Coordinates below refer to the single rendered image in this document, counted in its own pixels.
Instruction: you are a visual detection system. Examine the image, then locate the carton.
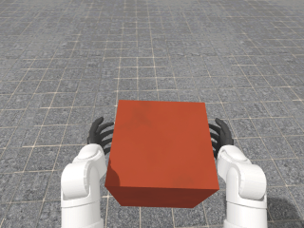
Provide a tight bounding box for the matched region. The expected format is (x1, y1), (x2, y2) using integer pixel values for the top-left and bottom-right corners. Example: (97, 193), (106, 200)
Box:
(104, 100), (219, 208)

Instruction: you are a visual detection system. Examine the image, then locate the robot left forearm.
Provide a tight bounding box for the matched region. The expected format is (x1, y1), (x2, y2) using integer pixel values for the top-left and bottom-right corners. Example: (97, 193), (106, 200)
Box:
(61, 143), (107, 228)

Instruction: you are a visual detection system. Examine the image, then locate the robot right forearm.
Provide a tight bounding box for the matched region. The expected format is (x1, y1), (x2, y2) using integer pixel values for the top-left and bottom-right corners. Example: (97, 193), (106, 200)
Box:
(216, 144), (268, 228)

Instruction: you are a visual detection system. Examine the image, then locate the robot right hand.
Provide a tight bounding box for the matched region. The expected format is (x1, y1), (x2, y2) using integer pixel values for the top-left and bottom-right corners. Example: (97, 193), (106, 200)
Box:
(208, 118), (234, 159)

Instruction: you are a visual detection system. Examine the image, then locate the robot left hand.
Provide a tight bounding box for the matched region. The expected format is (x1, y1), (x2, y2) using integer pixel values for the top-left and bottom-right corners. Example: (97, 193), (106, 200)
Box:
(86, 117), (114, 154)

